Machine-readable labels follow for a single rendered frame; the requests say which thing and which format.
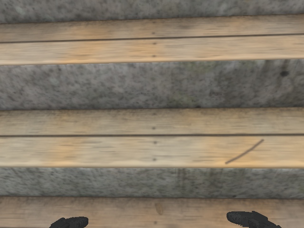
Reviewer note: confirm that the robot left hand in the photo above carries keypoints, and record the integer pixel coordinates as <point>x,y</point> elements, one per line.
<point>77,222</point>

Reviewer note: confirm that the robot right hand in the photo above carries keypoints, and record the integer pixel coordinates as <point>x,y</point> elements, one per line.
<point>250,219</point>

